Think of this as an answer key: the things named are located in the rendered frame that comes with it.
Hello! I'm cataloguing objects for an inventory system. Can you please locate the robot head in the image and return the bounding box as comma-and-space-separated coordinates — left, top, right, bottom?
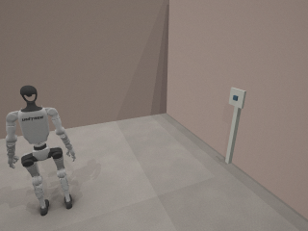
20, 85, 42, 113

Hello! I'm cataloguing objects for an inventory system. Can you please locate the robot right hand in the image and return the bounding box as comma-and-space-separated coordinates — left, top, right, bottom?
65, 147, 76, 162

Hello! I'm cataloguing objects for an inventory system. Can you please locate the left robot forearm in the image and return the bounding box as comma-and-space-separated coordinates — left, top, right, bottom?
5, 136, 16, 158

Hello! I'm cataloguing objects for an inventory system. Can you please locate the right robot upper arm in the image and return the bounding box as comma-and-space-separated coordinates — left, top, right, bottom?
45, 108, 64, 136

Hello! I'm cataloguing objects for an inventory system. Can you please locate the panel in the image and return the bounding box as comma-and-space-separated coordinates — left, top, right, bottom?
225, 88, 246, 164

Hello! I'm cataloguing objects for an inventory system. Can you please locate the robot left hand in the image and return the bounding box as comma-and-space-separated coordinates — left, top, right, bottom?
8, 155, 19, 169

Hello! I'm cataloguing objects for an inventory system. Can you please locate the right robot forearm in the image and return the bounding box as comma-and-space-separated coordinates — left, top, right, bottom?
60, 128, 73, 150

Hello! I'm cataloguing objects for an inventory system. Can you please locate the left robot upper arm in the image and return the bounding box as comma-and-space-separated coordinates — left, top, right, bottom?
6, 111, 19, 143

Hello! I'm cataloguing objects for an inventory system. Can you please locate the right robot foot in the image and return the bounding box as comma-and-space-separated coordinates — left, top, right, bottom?
64, 195, 72, 209

